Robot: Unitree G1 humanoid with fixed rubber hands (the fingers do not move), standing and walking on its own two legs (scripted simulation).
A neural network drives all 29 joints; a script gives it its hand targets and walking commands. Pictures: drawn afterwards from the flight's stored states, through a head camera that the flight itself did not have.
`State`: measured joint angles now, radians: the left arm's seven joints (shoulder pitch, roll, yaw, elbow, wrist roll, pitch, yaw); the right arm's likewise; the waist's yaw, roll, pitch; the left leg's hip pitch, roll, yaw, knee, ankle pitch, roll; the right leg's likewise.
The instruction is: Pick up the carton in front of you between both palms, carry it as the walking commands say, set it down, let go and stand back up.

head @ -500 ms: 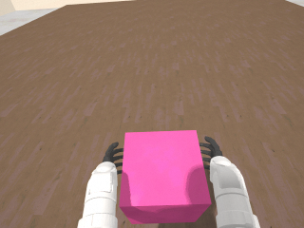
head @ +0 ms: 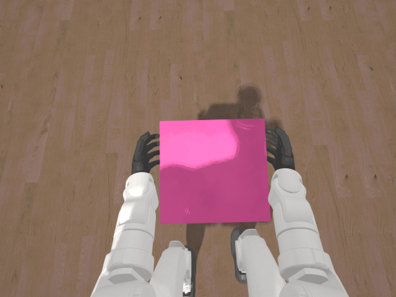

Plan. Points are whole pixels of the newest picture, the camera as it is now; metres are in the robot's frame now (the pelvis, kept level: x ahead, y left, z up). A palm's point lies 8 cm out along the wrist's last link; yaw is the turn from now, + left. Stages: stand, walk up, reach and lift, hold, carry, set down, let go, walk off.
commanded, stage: set down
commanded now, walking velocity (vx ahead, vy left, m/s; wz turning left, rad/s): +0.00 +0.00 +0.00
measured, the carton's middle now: (210, 171) +0.39 -0.02 -0.17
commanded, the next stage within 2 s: none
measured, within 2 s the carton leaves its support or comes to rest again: neither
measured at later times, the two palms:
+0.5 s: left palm (157, 163) +0.43 +0.13 -0.22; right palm (265, 161) +0.41 -0.16 -0.21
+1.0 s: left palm (169, 161) +0.48 +0.12 -0.37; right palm (256, 169) +0.43 -0.17 -0.37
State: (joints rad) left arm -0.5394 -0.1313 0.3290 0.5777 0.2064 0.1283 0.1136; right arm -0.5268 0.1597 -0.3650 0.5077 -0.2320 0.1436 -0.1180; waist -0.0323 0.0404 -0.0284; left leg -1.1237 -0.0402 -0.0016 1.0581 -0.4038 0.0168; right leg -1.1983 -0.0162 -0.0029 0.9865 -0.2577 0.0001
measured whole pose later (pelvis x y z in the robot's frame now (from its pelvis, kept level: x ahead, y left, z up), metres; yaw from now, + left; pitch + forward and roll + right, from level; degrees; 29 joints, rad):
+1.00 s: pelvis -0.04 -0.01 -0.25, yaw +2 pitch +46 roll +0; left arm -1.19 0.14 0.23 0.92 0.11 0.21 0.12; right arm -1.01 0.07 -0.49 0.64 -0.14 0.22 -0.21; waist -0.08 0.03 -0.04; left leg -2.18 -0.08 -0.01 1.96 -0.60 0.00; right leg -2.25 0.01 0.01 1.86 -0.42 0.02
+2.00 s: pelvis -0.04 +0.00 -0.31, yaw +0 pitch +43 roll -3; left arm -1.43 0.19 0.21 1.08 0.20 0.16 0.01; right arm -1.28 -0.16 -0.60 0.95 -0.08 0.16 -0.05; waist -0.11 -0.05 0.16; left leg -2.30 -0.09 -0.02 2.20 -0.66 0.01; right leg -2.37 0.04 0.00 2.07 -0.46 0.05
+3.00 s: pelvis -0.04 +0.00 -0.25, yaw +1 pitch +43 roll -2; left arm -1.32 0.40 0.06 1.06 -0.07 0.13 0.04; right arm -1.05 -0.16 -0.29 0.78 0.16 0.09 -0.16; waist -0.13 0.02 0.08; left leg -2.14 -0.07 -0.02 2.02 -0.63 0.00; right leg -2.22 0.05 0.02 1.90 -0.44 0.04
